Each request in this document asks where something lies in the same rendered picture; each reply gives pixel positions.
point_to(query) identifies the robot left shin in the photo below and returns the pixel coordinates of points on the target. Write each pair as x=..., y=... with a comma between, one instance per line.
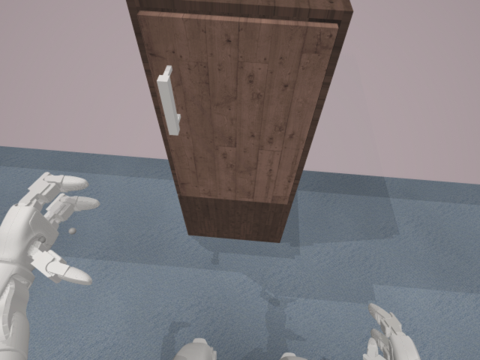
x=199, y=340

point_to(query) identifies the handle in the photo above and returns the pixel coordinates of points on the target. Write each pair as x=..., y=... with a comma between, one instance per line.
x=168, y=102

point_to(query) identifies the robot right hand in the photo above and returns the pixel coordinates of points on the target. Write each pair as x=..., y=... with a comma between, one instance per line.
x=397, y=347

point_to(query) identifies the robot left hand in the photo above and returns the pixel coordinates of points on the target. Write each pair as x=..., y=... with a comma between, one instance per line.
x=24, y=224

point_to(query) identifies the robot shin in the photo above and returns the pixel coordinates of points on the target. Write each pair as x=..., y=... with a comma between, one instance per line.
x=199, y=340
x=287, y=354

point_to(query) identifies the cupboard door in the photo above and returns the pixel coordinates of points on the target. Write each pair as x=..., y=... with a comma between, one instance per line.
x=246, y=89

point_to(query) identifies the robot right shin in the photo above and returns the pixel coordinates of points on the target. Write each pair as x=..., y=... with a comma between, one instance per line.
x=287, y=354

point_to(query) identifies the left robot forearm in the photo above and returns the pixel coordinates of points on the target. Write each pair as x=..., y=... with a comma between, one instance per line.
x=15, y=281

